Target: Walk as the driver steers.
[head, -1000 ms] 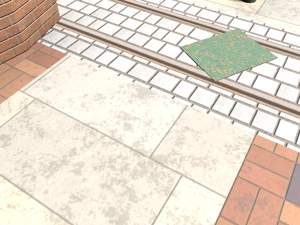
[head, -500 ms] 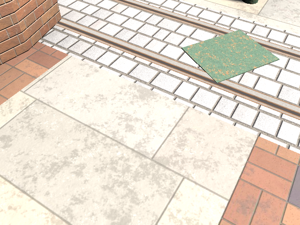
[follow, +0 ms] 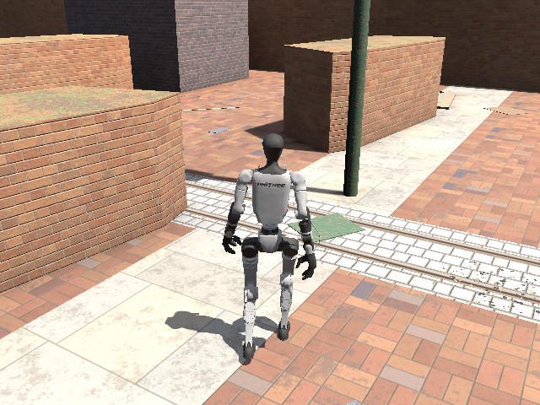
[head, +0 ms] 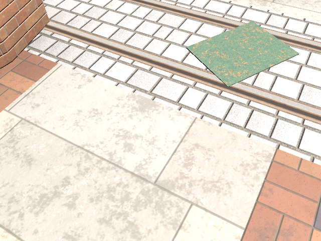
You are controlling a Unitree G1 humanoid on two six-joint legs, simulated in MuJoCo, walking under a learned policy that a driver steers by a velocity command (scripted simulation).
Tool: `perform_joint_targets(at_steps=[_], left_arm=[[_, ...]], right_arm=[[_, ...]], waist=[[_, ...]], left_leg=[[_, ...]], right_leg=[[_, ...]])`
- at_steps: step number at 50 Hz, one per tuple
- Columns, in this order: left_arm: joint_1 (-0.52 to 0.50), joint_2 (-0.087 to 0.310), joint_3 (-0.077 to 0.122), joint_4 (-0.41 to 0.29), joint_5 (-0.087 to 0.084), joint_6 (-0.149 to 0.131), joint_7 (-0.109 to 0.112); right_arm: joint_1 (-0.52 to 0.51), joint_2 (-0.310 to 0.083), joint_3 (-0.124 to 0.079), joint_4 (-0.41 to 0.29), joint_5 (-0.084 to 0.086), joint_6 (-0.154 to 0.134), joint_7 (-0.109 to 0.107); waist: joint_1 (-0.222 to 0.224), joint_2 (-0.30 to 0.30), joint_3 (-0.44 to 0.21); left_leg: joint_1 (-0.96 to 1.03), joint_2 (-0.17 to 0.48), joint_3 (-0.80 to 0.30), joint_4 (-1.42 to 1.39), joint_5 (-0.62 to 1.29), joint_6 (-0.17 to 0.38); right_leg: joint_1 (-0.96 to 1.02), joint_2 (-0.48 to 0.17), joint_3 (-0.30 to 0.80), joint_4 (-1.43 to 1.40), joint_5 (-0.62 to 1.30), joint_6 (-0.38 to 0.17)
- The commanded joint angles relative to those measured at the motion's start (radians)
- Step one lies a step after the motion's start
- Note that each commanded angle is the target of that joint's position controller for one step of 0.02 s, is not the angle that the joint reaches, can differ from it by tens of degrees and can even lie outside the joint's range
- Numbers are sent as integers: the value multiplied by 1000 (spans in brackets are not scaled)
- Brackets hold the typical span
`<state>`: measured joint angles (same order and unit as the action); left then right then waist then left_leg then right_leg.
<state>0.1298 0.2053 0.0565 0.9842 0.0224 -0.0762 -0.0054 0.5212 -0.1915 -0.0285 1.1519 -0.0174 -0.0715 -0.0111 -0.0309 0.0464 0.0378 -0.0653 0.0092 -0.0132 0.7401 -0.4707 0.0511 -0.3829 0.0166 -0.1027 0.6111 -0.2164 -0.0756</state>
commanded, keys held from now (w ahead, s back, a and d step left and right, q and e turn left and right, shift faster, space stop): w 1.00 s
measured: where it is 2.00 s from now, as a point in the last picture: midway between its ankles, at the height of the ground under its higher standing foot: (168, 113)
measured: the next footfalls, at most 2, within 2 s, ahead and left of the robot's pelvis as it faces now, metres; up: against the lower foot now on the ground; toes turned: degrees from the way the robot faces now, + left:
left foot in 0.46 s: +0.43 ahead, +0.08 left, +0.00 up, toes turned +4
right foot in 1.02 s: +0.75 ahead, -0.10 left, +0.00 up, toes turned -5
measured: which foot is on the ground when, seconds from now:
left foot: up 0.00-0.44, down 0.46-1.00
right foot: down 0.00-0.46, up 0.48-1.00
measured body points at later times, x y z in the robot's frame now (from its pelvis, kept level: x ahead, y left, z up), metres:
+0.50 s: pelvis +0.28 +0.01 +0.00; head +0.32 +0.02 +0.44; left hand +0.19 +0.23 -0.15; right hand +0.45 -0.22 -0.12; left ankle +0.40 +0.07 -0.72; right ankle +0.07 -0.08 -0.69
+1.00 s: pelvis +0.56 -0.01 +0.01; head +0.60 -0.01 +0.45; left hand +0.76 +0.20 -0.11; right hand +0.46 -0.23 -0.14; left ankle +0.40 +0.07 -0.72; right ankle +0.70 -0.10 -0.71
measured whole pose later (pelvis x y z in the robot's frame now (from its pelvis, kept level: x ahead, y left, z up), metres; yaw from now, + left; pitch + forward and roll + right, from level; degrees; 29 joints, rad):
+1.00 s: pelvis +0.56 -0.01 +0.01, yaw -1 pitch +1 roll +1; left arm 0.00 0.17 0.03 0.88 0.02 -0.06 -0.02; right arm 0.48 -0.16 -0.04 1.09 -0.03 -0.10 -0.01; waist -0.07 -0.01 0.06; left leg 0.14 -0.06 0.08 0.24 -0.39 0.05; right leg -0.50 -0.02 -0.10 0.54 -0.10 -0.10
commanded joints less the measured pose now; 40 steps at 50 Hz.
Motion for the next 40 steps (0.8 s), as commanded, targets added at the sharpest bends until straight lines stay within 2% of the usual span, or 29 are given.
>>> perform_joint_targets(at_steps=[1, 2, 3, 4, 5, 7, 9, 13, 15, 18, 20, 21, 22, 23, 24, 25, 26, 27, 28, 30, 32, 35, 37, 40], left_arm=[[319, 174, 40, 64, -4, 20, 7], [228, 126, 27, 34, -8, 12, 0], [189, 102, 17, 25, -7, 2, -2], [189, 68, 4, 33, -7, -7, 1], [206, 53, -3, 42, -6, -15, 4], [267, 62, -6, 64, -6, -27, 10], [309, 72, -8, 73, -7, -31, 12], [357, 56, -19, 77, -7, -33, 12], [383, 61, -19, 82, -8, -36, 15], [408, 76, -16, 94, -6, -37, 22], [389, 90, -12, 94, 0, -36, 28], [377, 104, -8, 93, 3, -35, 30], [368, 114, -4, 93, 7, -29, 31], [357, 115, -4, 89, 2, -24, 29], [377, 75, -16, 60, -6, -23, 23], [507, -24, -27, 57, -46, -20, 8], [399, 74, -4, 48, -21, -15, 11], [295, 80, 0, 12, -15, -21, 8], [257, 64, -1, 6, -11, -24, 6], [280, 30, -2, 14, 14, 0, -2], [277, 12, -2, 11, 18, 20, -11], [157, 24, 0, -35, 20, 38, -20], [59, 33, -1, -70, 15, 39, -23], [-59, 21, -11, -110, 4, 34, -26]], right_arm=[[-89, -71, -13, -127, -12, -17, 19], [-137, -62, -10, -137, -13, -21, 27], [-139, -45, -12, -138, -10, -20, 30], [-121, -41, -14, -134, -19, -11, 32], [-104, -33, -14, -129, -22, 0, 35], [-140, -43, -21, -147, -20, 16, 40], [-234, -47, -24, -181, -20, 25, 43], [-444, -32, -16, -261, -11, 23, 48], [-515, -23, -10, -287, -5, 21, 49], [-563, -38, -13, -312, -3, 17, 45], [-526, -56, -23, -309, -4, 10, 38], [-459, -72, -32, -291, -4, 5, 31], [-336, -93, -44, -252, -4, -2, 23], [-171, -120, -60, -198, -13, -11, 14], [-10, -207, -84, -171, -39, -16, 4], [-6, -271, -99, -170, -40, -9, 14], [-110, -219, -91, -184, -6, 2, 21], [-213, -157, -72, -202, 3, -2, 23], [-253, -110, -58, -201, -2, -11, 26], [-242, -52, -38, -173, 1, -25, 18], [-185, -61, -36, -147, 4, -39, 13], [-132, -98, -39, -133, 6, -45, 11], [-97, -93, -34, -127, 7, -42, 11], [-51, -88, -27, -119, 7, -40, 11]], waist=[[96, -142, -18], [75, -66, 44], [39, -60, 62], [12, -76, 63], [0, -87, 51], [-6, -95, 56], [5, -92, 75], [42, -101, 103], [59, -114, 101], [63, -119, 101], [33, -121, 73], [3, -131, 32], [-47, -129, -35], [-114, -106, -121], [-151, -7, -248], [-74, 210, -348], [-55, 32, -257], [-29, -1, -114], [-4, -48, -52], [51, -24, -19], [65, -14, -11], [58, -5, 32], [38, 0, 55], [9, 8, 68]], left_leg=[[-625, 17, -34, 562, 58, 57], [-610, 55, -35, 522, 150, 59], [-563, 78, -30, 470, 194, 56], [-518, 92, -25, 429, 208, 44], [-492, 92, -13, 410, 220, 33], [-526, 90, 14, 375, 247, 18], [-598, 96, 35, 320, 294, 2], [-622, 77, 82, 83, 402, -19], [-573, 52, 106, -33, 446, -12], [-530, 29, 118, -133, 444, 22], [-458, -1, 126, -171, 388, 58], [-378, -30, 132, -180, 345, 76], [-252, -61, 139, -211, 325, 96], [-37, -46, 121, -265, 358, 119], [209, 187, -135, -272, 242, 166], [421, 436, -661, -422, 176, 325], [320, 371, -645, -481, 62, 281], [164, 342, -476, -504, 101, 242], [49, 300, -373, -536, 233, 215], [-77, 229, -222, -564, 379, 168], [-96, 208, -162, -578, 482, 167], [-87, 189, -102, -619, 499, 166], [-61, 173, -75, -633, 534, 158], [-27, 151, -29, -628, 625, 139]], right_leg=[[457, -391, 711, -442, -493, -176], [343, -351, 590, -459, -361, -159], [275, -302, 486, -472, -234, -134], [233, -264, 404, -479, -122, -115], [226, -239, 343, -480, -34, -108], [246, -222, 278, -485, 107, -117], [273, -217, 241, -502, 170, -127], [301, -185, 165, -504, 338, -125], [322, -183, 142, -500, 406, -119], [407, -215, 134, -474, 508, -115], [468, -230, 115, -390, 713, -101], [491, -230, 104, -299, 854, -88], [498, -218, 90, -149, 930, -76], [410, -184, 64, 59, 834, -59], [207, -127, 29, 368, 459, -46], [-141, 75, 49, 730, -316, -11], [-231, 8, 167, 776, -240, -32], [-252, -38, 159, 729, -134, -36], [-215, -70, 155, 674, -78, -35], [-123, -103, 149, 587, -55, -18], [-114, -105, 128, 541, -48, 0], [-217, -128, 96, 447, 37, 27], [-273, -134, 77, 350, 110, 42], [-260, -114, 43, 172, 197, 51]])
Over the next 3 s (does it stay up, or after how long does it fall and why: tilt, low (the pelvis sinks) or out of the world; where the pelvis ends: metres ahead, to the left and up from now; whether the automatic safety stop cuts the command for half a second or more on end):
stays up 1.49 0.24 0.03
